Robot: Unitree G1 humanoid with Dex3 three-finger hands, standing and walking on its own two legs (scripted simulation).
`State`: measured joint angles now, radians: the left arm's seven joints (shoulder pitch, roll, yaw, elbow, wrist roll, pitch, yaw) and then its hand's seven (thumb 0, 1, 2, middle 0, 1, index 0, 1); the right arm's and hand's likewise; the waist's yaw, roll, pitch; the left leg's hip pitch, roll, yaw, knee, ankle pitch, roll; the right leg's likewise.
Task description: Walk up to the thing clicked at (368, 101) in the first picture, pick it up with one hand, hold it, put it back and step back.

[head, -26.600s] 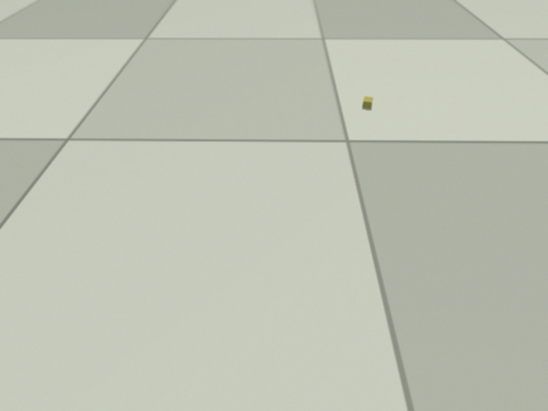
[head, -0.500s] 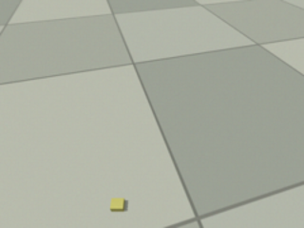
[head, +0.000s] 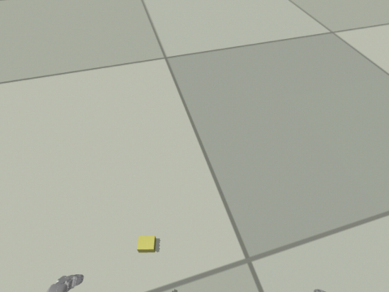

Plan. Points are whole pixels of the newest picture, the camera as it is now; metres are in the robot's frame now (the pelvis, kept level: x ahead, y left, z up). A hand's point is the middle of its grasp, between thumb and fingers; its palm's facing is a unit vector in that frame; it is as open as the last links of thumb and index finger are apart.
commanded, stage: rise first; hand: left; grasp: from above
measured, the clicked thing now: (146, 244) +0.46 +0.24 -0.74
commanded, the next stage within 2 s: none
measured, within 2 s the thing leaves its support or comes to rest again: neither
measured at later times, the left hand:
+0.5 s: hand out of the picture +0.16 +0.26 -0.20, palm faces -0.11 -0.90 -0.43, open 13.8 cm
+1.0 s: hand out of the picture +0.14 +0.27 -0.24, palm faces -0.20 -0.85 -0.49, open 13.8 cm
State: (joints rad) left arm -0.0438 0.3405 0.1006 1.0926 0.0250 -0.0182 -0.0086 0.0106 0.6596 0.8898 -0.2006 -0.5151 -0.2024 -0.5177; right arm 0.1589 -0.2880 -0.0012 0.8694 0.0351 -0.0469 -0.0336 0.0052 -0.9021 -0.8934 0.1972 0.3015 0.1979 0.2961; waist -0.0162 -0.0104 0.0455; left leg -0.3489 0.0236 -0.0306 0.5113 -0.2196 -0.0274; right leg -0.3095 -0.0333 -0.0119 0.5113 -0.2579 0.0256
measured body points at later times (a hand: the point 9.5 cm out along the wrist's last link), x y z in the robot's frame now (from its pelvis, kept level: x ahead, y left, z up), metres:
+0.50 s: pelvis +0.01 +0.01 -0.06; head +0.09 +0.02 +0.38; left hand +0.16 +0.31 -0.18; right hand +0.15 -0.25 -0.16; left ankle +0.03 +0.14 -0.74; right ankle +0.00 -0.14 -0.74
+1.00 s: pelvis +0.00 +0.01 -0.11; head +0.11 +0.02 +0.32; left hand +0.15 +0.31 -0.21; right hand +0.17 -0.24 -0.20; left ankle +0.03 +0.14 -0.74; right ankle +0.00 -0.14 -0.74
